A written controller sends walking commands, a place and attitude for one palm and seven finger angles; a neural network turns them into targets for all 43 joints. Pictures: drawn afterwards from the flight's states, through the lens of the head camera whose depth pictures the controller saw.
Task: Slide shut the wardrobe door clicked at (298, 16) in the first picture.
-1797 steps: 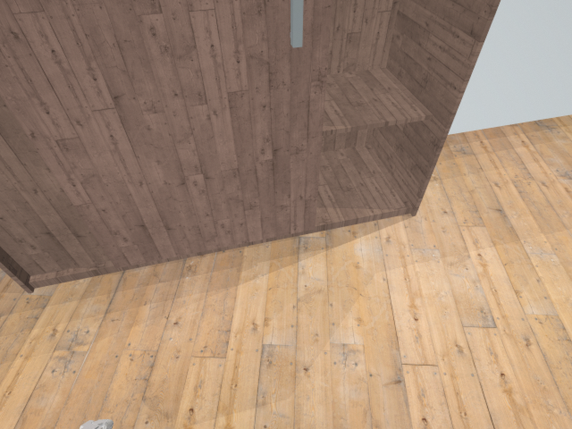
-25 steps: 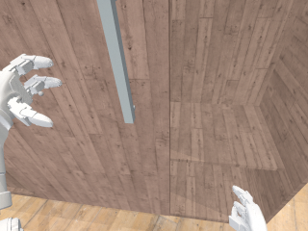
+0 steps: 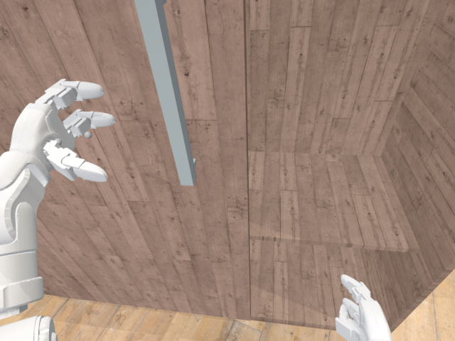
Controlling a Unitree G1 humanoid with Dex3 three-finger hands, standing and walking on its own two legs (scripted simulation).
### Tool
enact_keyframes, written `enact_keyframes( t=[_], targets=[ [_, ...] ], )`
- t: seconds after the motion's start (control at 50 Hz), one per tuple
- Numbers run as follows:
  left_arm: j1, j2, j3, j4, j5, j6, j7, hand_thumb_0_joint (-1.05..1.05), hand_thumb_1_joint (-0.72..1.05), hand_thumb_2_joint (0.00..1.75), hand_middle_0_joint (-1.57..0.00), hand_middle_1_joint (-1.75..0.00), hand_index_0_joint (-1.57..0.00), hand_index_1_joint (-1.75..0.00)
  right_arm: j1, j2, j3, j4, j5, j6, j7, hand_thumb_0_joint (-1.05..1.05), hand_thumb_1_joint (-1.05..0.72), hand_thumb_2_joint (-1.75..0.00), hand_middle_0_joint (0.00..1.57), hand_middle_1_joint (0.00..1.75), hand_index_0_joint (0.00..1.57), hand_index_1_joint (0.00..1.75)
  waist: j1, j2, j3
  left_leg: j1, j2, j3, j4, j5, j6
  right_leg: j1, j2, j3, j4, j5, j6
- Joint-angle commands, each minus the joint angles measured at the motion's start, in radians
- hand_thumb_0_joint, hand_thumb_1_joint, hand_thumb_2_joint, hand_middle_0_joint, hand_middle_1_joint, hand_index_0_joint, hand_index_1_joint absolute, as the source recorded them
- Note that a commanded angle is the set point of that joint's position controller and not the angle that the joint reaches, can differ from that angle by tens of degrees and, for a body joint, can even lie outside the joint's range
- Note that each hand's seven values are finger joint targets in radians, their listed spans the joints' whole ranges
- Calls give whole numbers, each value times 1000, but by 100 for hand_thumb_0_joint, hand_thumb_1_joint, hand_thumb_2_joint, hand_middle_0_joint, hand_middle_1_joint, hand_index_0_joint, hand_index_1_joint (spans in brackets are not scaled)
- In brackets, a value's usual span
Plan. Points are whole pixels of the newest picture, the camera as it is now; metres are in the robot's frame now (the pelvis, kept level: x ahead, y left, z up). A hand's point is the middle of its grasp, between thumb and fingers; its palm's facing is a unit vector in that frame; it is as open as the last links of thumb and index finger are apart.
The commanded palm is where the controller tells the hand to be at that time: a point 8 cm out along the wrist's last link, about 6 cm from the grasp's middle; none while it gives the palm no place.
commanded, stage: move the hooked fingers beside the handle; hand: left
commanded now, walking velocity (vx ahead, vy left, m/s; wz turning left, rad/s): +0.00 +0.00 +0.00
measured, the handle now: (176, 104) +0.40 +0.12 +0.27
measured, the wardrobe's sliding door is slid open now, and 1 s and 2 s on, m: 0.49 0.49 0.49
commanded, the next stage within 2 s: feel for the door with the fingertips in 1.52 s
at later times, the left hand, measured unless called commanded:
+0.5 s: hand (113, 129) +0.33 +0.20 +0.26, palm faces +0.00 -1.00 -0.06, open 14.0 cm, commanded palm +0.31 +0.24 +0.25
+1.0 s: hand (129, 127) +0.34 +0.18 +0.26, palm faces +0.02 -1.00 -0.05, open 14.0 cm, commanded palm +0.32 +0.23 +0.25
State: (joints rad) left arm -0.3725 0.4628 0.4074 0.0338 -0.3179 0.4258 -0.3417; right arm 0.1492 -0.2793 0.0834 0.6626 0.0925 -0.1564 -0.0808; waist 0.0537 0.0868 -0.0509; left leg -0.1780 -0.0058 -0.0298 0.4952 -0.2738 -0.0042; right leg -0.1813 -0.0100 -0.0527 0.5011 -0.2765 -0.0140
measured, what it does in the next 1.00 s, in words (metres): stands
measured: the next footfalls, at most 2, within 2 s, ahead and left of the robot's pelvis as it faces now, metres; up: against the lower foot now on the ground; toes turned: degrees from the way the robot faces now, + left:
none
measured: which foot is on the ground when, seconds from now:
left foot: down 0.00-1.00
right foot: down 0.00-1.00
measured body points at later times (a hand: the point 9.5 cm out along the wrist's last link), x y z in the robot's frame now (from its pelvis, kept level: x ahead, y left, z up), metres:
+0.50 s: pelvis +0.00 +0.00 +0.00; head -0.04 -0.03 +0.45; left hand +0.32 +0.25 +0.27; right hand +0.20 -0.22 -0.08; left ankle +0.00 +0.12 -0.74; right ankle +0.00 -0.11 -0.74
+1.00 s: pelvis +0.00 +0.00 +0.00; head -0.04 -0.03 +0.45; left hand +0.34 +0.24 +0.26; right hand +0.19 -0.23 -0.08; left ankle +0.00 +0.12 -0.74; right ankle +0.00 -0.11 -0.74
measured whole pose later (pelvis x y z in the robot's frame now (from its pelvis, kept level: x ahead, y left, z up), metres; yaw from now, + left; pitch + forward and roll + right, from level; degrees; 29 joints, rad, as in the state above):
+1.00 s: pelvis +0.00 +0.00 +0.00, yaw -1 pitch -3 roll +0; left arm -0.45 0.35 0.30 0.08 -0.26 0.43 -0.18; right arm 0.16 -0.26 0.07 0.67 0.09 -0.10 -0.07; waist 0.03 0.08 -0.05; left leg -0.15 0.00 -0.01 0.45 -0.25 -0.01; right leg -0.16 0.00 -0.04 0.47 -0.25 -0.02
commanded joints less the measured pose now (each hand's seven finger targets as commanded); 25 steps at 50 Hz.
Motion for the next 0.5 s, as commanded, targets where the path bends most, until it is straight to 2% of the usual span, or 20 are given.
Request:
enact_keyframes(
  t=[0.0,0.06,0.1,0.14,0.18,0.2,0.22,0.24,0.26,0.28,0.3,0.32,0.34,0.38,0.4,0.42,0.44,0.46,0.48],
  targets=[
    [-400,247,64,-197,-5,-63,17,0,-50,30,-30,-120,-30,-120,-185,-98,-38,-174,4,-60,-3,0,-90,-90,20,30,20,30,-9,-24,-192,90,-10,-4,-53,222,34,17,1,5,-70,261,-3],
    [-391,235,60,-204,-5,-61,31,0,-50,30,-30,-120,-30,-120,-189,-99,-37,-174,1,-53,-2,0,-90,-90,20,30,20,30,-5,-45,-189,82,-13,-6,-56,218,34,25,1,6,-73,260,-4],
    [-415,199,27,-217,-2,-56,37,0,-50,30,-30,-120,-30,-120,-194,-95,-36,-176,1,-52,-1,0,-90,-90,20,30,20,30,-9,-40,-201,93,-12,-6,-58,223,35,22,1,4,-69,262,-3],
    [-389,244,73,-173,1,-53,51,0,-50,30,-30,-120,-30,-120,-184,-100,-38,-163,-3,-43,-2,0,-90,-90,20,30,20,30,0,-59,-180,75,-11,-5,-58,219,35,29,1,6,-79,256,-4],
    [-425,227,53,-162,4,-51,58,0,-50,30,-30,-120,-30,-120,-193,-100,-38,-165,-1,-40,-5,0,-90,-90,20,30,20,30,-9,-84,-180,70,-11,-5,-63,197,37,21,0,7,-82,234,-1],
    [-424,240,66,-155,8,-49,62,0,-50,30,-30,-120,-30,-120,-190,-100,-40,-165,-1,-39,-5,0,-90,-90,20,30,20,30,-6,-75,-191,71,-11,-2,-62,198,37,27,0,10,-81,231,-1],
    [-447,226,47,-170,11,-52,61,0,-50,30,-30,-120,-30,-120,-194,-98,-40,-167,-1,-39,-5,0,-90,-90,20,30,20,30,-12,-57,-190,83,-11,2,-59,215,39,25,0,12,-80,251,-1],
    [-438,220,43,-183,10,-61,66,0,-50,30,-30,-120,-30,-120,-192,-94,-38,-169,-1,-37,-4,0,-90,-90,20,30,20,30,-6,-22,-193,80,-13,1,-58,212,35,32,-2,11,-81,245,-5],
    [-456,226,46,-183,13,-65,69,0,-50,30,-30,-120,-30,-120,-190,-97,-39,-170,-1,-39,-4,0,-90,-90,20,30,20,30,-11,-50,-201,85,-12,-3,-58,226,36,37,0,9,-79,264,-5],
    [-476,195,14,-191,13,-70,65,0,-50,30,-30,-120,-30,-120,-191,-94,-39,-172,-2,-41,-4,0,-90,-90,20,30,20,30,-16,-42,-214,98,-13,0,-58,231,38,37,-1,11,-77,273,-4],
    [-463,209,33,-188,12,-73,65,0,-50,30,-30,-120,-30,-120,-187,-93,-42,-171,-1,-42,-4,0,-90,-90,20,30,20,30,-14,-54,-217,102,-11,-1,-56,239,39,40,1,10,-77,283,-4],
    [-467,203,24,-190,14,-75,64,0,-50,30,-30,-120,-30,-120,-187,-94,-40,-171,-1,-41,-4,0,-90,-90,20,30,20,30,-13,-53,-223,103,-12,1,-57,241,38,44,1,10,-75,287,-5],
    [-459,182,6,-198,13,-81,66,0,-50,30,-30,-120,-30,-120,-187,-89,-38,-171,-2,-38,-3,0,-90,-90,20,30,20,30,-12,-10,-208,102,-13,-1,-60,237,35,39,0,9,-79,274,-9],
    [-475,143,-27,-192,13,-77,70,0,-50,30,-30,-120,-30,-120,-190,-87,-38,-171,-1,-42,-3,0,-90,-90,20,30,20,30,-19,-31,-196,105,-10,-6,-66,224,34,22,3,7,-81,261,-7],
    [-477,149,-23,-171,13,-71,76,0,-50,30,-30,-120,-30,-120,-187,-91,-39,-164,0,-39,-4,0,-90,-90,20,30,20,30,-20,-55,-186,96,-10,-6,-69,209,35,18,5,5,-85,246,-5],
    [-491,139,-30,-162,17,-66,81,0,-50,30,-30,-120,-30,-120,-187,-92,-39,-161,-2,-39,-5,0,-90,-90,20,30,20,30,-21,-47,-188,100,-11,-6,-69,206,36,14,4,7,-85,243,-5],
    [-465,152,-11,-146,18,-63,91,0,-50,30,-30,-120,-30,-120,-182,-93,-41,-157,-4,-35,-3,0,-90,-90,20,30,20,30,-12,-43,-174,87,-10,-8,-69,207,33,19,3,6,-88,234,-8],
    [-477,163,-7,-166,24,-62,99,0,-50,30,-30,-120,-30,-120,-186,-96,-42,-161,-2,-33,-2,0,-90,-90,20,30,20,30,-13,-55,-189,89,-9,-7,-75,206,33,25,4,5,-89,231,-7],
    [-499,123,-42,-189,26,-61,103,0,-50,30,-30,-120,-30,-120,-194,-89,-40,-167,-3,-35,-2,0,-90,-90,20,30,20,30,-16,-43,-195,98,-11,-3,-74,214,35,24,3,7,-86,239,-7]
  ],
)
